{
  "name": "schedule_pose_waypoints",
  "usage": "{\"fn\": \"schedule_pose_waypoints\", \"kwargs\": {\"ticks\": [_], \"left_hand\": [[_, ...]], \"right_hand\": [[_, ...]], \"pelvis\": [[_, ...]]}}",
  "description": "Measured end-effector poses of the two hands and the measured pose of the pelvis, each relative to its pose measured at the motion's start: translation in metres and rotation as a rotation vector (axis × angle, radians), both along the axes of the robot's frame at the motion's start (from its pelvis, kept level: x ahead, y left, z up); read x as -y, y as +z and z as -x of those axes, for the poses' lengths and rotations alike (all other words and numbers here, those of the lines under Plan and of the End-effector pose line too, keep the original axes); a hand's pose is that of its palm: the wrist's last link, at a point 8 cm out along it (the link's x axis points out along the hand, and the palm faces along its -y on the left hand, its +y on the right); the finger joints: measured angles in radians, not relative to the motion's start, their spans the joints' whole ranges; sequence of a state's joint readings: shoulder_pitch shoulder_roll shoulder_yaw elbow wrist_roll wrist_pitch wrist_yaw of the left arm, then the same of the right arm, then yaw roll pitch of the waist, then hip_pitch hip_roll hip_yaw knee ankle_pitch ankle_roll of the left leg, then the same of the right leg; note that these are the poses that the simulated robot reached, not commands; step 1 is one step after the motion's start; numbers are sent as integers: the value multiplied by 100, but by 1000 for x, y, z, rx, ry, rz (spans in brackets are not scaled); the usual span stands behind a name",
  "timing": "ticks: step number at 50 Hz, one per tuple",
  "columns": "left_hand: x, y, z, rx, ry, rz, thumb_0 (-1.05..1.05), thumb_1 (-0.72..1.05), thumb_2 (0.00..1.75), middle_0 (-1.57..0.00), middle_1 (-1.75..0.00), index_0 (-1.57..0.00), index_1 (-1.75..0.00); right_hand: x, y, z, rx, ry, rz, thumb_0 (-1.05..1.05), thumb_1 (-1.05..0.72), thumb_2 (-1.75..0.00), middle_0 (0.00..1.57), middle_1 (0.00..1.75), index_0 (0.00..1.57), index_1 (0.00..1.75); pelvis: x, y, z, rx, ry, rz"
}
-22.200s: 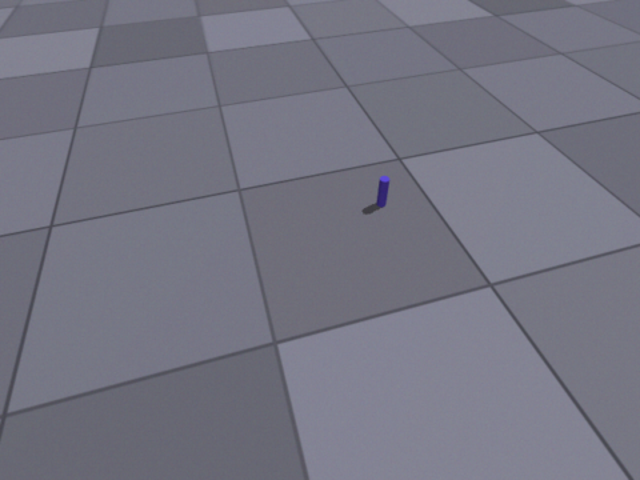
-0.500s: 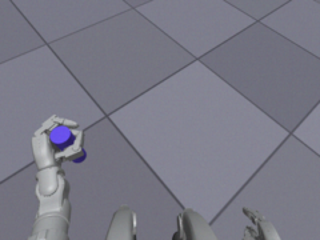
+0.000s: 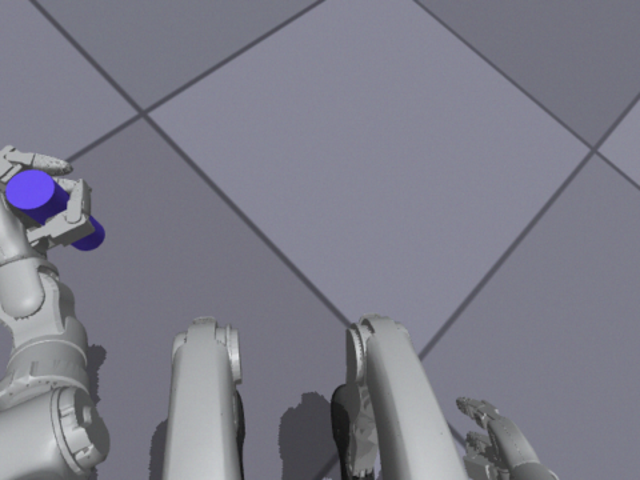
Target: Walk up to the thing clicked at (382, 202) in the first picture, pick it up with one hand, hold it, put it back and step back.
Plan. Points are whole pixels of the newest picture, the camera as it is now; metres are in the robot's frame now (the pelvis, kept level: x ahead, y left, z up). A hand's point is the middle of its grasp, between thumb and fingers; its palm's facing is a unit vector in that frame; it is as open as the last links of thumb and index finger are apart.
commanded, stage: crouch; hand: left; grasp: from the side
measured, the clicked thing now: (63, 216) +0.43 +0.31 -0.07
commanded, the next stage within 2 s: lower in 0.98 s
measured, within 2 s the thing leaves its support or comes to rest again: neither
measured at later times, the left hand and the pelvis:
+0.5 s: hand (89, 223) +0.46 +0.32 -0.17, palm faces +0.42 -0.91 -0.02, open 5.6 cm; pelvis -0.01 +0.01 -0.11, yaw -5 degrees
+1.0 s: hand (102, 234) +0.47 +0.33 -0.23, palm faces +0.42 -0.91 -0.03, open 5.5 cm; pelvis -0.01 +0.01 -0.15, yaw -8 degrees
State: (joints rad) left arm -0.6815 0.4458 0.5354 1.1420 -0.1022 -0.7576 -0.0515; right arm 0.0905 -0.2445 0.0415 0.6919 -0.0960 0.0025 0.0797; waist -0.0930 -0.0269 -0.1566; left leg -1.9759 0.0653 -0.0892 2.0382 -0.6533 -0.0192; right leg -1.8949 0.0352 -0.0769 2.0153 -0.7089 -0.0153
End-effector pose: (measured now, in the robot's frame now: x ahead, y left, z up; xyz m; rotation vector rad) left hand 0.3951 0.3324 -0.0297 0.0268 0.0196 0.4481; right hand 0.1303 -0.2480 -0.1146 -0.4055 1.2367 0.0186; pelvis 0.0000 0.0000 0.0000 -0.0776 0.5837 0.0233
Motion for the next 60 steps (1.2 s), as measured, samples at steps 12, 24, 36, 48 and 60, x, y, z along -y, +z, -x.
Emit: {"fn": "schedule_pose_waypoints", "kwargs": {"ticks": [12,24,36,48,60], "left_hand": [[-16,-85,-16,-13,-16,7,4,14,111,-96,-111,-101,-111],[-29,-133,-25,-25,-14,25,4,15,110,-96,-112,-100,-112],[-36,-174,-29,-36,-26,13,4,15,110,-96,-111,-101,-111],[-37,-199,-32,-56,-24,21,4,14,110,-96,-111,-101,-111],[-38,-216,-32,-65,-36,17,4,14,110,-96,-111,-101,-111]], "right_hand": [[17,-59,45,-116,-6,90,0,-90,-90,20,30,20,30],[16,-88,60,-170,23,126,0,-90,-90,20,30,20,30],[17,-101,61,-223,80,167,0,-88,-89,20,30,20,30],[22,-103,57,-225,121,206,0,-88,-89,20,30,20,30],[20,-99,58,-236,163,236,0,-89,-89,20,30,20,30]], "pelvis": [[-2,-72,12,37,-25,18],[-6,-109,12,83,-47,53],[-9,-132,11,120,-63,80],[-10,-144,11,159,-80,103],[-13,-149,12,187,-91,121]]}}
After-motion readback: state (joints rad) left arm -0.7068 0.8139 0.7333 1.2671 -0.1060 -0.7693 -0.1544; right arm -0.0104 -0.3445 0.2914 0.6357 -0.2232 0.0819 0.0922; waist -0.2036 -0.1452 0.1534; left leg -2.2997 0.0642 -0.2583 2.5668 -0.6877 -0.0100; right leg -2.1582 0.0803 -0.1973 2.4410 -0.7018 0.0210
